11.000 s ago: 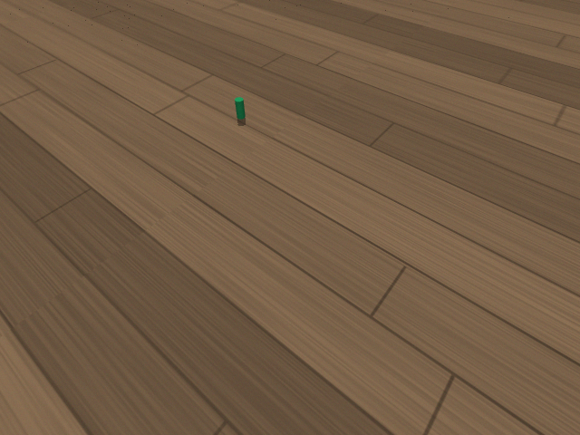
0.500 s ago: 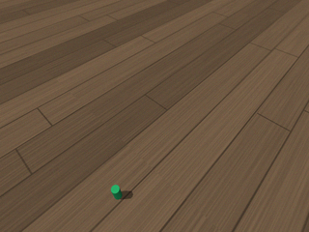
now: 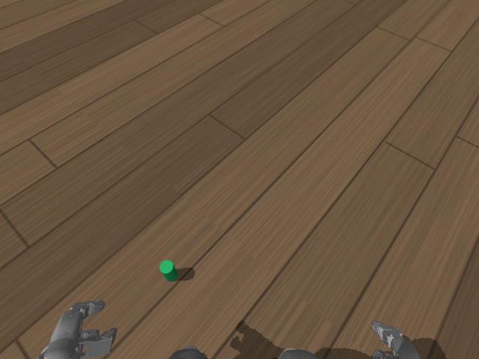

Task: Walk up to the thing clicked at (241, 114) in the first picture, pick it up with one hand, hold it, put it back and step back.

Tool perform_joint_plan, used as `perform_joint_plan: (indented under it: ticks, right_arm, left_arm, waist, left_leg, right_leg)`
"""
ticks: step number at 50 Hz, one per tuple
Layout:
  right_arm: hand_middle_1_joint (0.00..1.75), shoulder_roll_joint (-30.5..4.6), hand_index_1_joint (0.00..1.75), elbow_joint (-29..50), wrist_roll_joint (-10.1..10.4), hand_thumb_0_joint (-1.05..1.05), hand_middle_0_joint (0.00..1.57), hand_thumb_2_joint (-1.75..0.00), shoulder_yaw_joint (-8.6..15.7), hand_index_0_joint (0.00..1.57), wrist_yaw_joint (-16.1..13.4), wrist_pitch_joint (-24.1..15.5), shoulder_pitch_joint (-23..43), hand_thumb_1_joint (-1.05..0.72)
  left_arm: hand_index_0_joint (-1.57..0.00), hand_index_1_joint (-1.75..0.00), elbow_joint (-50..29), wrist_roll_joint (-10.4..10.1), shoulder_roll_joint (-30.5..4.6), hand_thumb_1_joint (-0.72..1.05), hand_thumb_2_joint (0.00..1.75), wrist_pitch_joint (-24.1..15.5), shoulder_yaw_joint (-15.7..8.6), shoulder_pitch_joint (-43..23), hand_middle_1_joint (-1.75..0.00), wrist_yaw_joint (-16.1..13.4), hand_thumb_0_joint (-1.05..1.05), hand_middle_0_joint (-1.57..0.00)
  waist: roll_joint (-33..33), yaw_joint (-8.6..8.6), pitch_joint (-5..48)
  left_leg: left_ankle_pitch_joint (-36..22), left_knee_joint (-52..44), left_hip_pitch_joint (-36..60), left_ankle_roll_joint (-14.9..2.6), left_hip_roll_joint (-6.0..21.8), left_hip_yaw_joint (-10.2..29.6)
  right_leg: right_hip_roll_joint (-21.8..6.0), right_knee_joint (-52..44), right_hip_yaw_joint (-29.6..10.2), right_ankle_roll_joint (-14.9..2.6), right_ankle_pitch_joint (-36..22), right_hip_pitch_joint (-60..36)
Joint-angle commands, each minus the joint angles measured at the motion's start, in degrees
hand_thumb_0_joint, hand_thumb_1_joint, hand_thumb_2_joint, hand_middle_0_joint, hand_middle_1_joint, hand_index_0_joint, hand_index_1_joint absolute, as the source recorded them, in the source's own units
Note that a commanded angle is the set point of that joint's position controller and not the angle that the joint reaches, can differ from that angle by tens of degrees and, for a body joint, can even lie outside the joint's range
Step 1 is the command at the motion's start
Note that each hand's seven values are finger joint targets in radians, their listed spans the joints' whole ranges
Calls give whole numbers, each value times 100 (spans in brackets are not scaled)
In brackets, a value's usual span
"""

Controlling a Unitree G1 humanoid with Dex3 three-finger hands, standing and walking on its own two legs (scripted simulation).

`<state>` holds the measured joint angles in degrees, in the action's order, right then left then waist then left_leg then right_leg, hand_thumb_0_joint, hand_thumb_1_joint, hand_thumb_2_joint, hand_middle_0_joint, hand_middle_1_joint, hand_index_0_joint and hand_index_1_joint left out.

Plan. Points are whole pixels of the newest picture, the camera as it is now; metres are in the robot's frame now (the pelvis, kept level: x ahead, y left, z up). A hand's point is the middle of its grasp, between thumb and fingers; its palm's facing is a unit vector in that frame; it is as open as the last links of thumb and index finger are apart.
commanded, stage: rise first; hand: left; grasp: from above
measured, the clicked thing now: (169, 271) +0.44 +0.26 -0.70
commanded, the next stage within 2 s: none
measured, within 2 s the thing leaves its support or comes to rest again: neither
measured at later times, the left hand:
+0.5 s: hand (103, 353) +0.15 +0.27 -0.20, palm faces -0.11 -0.89 -0.43, open 14.0 cm
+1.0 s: hand out of the picture +0.13 +0.28 -0.24, palm faces -0.20 -0.84 -0.51, open 14.1 cm
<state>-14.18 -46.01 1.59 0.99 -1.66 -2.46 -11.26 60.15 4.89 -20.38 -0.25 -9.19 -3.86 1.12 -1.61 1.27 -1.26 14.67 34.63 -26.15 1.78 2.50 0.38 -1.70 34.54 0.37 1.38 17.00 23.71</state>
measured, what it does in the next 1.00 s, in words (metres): lowers itself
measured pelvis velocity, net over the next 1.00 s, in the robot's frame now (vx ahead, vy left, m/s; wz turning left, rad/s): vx -0.01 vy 0.01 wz -0.01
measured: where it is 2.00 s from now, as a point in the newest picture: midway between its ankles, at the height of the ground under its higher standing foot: outside the picture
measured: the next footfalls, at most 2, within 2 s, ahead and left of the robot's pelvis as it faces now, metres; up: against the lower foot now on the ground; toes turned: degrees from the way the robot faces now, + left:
none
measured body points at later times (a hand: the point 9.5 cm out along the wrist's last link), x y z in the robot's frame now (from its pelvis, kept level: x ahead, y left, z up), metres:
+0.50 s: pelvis +0.01 +0.01 -0.06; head +0.10 +0.03 +0.38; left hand +0.15 +0.32 -0.17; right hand +0.17 -0.25 -0.15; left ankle +0.03 +0.14 -0.73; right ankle +0.00 -0.14 -0.73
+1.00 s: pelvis -0.01 +0.01 -0.11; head +0.11 +0.03 +0.32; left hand +0.14 +0.32 -0.21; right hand +0.17 -0.24 -0.20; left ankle +0.03 +0.14 -0.73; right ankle +0.00 -0.14 -0.73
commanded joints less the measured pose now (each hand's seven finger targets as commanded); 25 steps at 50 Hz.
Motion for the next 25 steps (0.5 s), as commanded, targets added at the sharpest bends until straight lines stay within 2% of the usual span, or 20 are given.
perform_joint_plan:
  ticks: [1,3,4,5,6,8,10,12,13,15,19,20,21,25]
  right_arm:
    - [30,-1012,30,974,-37,0,20,-90,399,20,-35,-221,-34,-90]
    - [30,-1017,30,1224,-8,0,20,-90,404,20,7,-244,112,-92]
    - [30,-1002,30,1278,-13,0,20,-90,417,20,14,-264,101,-91]
    - [30,-978,30,1331,-18,0,20,-91,412,20,28,-298,38,-92]
    - [30,-952,30,1369,-14,0,20,-91,419,20,32,-325,-2,-92]
    - [30,-961,30,1395,-29,0,20,-90,444,20,46,-398,-169,-91]
    - [30,-938,30,1457,-61,0,20,-91,475,20,48,-492,-233,-91]
    - [30,-892,30,1562,-72,0,20,-90,480,20,39,-578,-216,-90]
    - [30,-867,30,1568,-86,0,20,-90,475,20,25,-613,-198,-90]
    - [30,-877,30,1623,-109,0,20,-90,493,20,-16,-661,-212,-88]
    - [30,-878,30,1736,-120,0,20,-90,500,20,-74,-698,-222,-89]
    - [30,-865,30,1763,-128,0,20,-90,477,20,-72,-701,-176,-91]
    - [30,-866,30,1816,-131,0,20,-90,475,20,-89,-713,-143,-90]
    - [30,-815,30,1907,-149,0,20,-90,440,20,-109,-782,-71,-90]
  left_arm:
    - [-15,-101,-774,249,-953,-26,87,459,-153,350,-104,-89,0,-11]
    - [-14,-101,-920,346,-1002,-40,92,727,-128,230,-102,-108,0,-12]
    - [-13,-103,-990,327,-997,-47,92,820,-196,299,-104,-137,0,-12]
    - [-12,-104,-1116,334,-865,-50,93,877,-108,314,-105,-141,0,-11]
    - [-12,-106,-1240,376,-889,-53,94,916,-170,329,-107,-169,0,-11]
    - [-12,-105,-1375,455,-807,-52,94,936,-185,451,-106,-175,0,-11]
    - [-10,-106,-1968,506,-1023,-54,95,829,-385,291,-107,-209,0,-10]
    - [-9,-107,-2291,547,-908,-54,97,764,-339,451,-108,-224,0,-8]
    - [-7,-108,-2469,584,-938,-56,98,743,-381,628,-108,-228,0,-8]
    - [-6,-109,-2806,624,-967,-55,99,745,-414,841,-109,-221,0,-6]
    - [-6,-110,-3209,739,-949,-54,98,965,-378,1296,-110,-167,0,-6]
    - [-7,-109,-3361,703,-847,-54,97,1021,-295,1368,-110,-143,0,-7]
    - [-7,-109,-3493,731,-922,-55,97,1086,-353,1376,-109,-153,0,-7]
    - [-7,-108,-3683,788,-846,-55,97,1239,-322,1617,-109,-161,0,-7]
  waist:
    - [596,-223,1396]
    - [361,-160,1160]
    - [284,-180,1163]
    - [308,-104,1162]
    - [223,-108,1183]
    - [110,-63,1306]
    - [335,-53,1706]
    - [357,-9,1801]
    - [484,-88,1888]
    - [612,-30,2050]
    - [628,-2,2155]
    - [700,27,2114]
    - [691,31,2124]
    - [608,39,2064]
  left_leg:
    - [-810,-197,515,-84,-314,-207]
    - [-426,-28,178,-118,-289,-189]
    - [-394,88,42,-119,-261,-175]
    - [-305,186,-23,-114,-234,-172]
    - [-301,294,-120,-129,-226,-145]
    - [-393,612,-298,-155,-218,-159]
    - [-582,964,-370,-147,-198,-141]
    - [-499,1198,-521,-154,-179,-127]
    - [-513,1286,-580,-141,-169,-129]
    - [-593,1433,-598,-135,-130,-84]
    - [-698,1651,-671,-146,-109,-61]
    - [-718,1711,-744,-136,-90,-33]
    - [-610,1763,-820,-152,-101,-21]
    - [-424,2000,-1177,-169,-73,17]
  right_leg:
    - [215,-215,227,-230,-801,-283]
    - [224,-131,244,-219,-417,16]
    - [252,-5,252,-214,-342,164]
    - [270,130,270,-215,-235,302]
    - [274,218,290,-222,-225,442]
    - [272,517,259,-205,-339,634]
    - [257,879,227,-194,-528,794]
    - [237,1120,179,-191,-457,1068]
    - [236,1237,169,-205,-443,1151]
    - [242,1424,178,-211,-481,1308]
    - [236,1584,169,-190,-568,1408]
    - [233,1669,174,-202,-507,1532]
    - [241,1663,176,-186,-480,1574]
    - [238,1895,207,-202,-283,1848]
